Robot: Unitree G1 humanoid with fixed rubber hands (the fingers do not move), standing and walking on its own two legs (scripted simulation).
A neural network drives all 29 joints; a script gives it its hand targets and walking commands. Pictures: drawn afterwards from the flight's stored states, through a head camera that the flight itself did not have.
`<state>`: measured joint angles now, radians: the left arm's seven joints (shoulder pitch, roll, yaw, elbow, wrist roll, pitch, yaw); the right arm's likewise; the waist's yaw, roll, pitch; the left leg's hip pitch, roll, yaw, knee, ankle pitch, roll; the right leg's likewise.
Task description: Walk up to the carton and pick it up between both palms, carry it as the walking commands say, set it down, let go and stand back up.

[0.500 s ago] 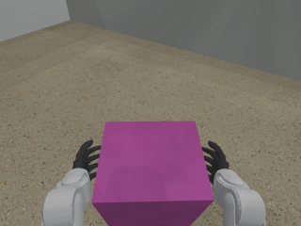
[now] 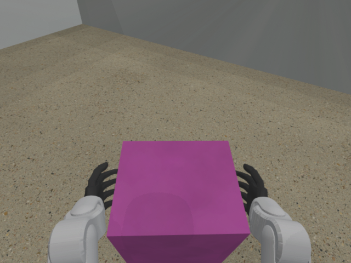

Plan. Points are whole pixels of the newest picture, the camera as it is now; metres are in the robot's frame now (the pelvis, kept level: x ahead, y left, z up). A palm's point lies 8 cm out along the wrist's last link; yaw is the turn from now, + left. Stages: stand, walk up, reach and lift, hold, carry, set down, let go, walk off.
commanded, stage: carry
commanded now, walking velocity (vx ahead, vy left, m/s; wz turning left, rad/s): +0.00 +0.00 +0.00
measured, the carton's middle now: (175, 206) +0.27 +0.00 +0.03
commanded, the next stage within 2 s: none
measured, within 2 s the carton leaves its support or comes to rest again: neither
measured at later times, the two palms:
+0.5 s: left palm (95, 201) +0.24 +0.16 +0.09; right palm (255, 201) +0.24 -0.15 +0.09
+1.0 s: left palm (96, 200) +0.25 +0.16 +0.08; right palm (253, 200) +0.25 -0.15 +0.09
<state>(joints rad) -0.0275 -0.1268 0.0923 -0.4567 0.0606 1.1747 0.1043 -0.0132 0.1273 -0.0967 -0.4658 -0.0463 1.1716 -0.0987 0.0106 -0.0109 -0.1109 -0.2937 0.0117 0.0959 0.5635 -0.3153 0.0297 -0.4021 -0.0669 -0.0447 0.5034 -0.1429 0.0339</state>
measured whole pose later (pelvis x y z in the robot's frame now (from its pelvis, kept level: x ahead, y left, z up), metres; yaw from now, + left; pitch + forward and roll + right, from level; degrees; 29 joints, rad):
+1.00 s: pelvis +0.00 +0.00 +0.00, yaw +0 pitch +2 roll +0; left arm -0.05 -0.13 0.10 -0.38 0.08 1.13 0.10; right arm -0.04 0.13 -0.11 -0.38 -0.06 1.12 -0.09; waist 0.01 -0.01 -0.11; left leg -0.29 0.02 0.10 0.57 -0.32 0.03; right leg -0.40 -0.06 -0.04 0.50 -0.14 0.03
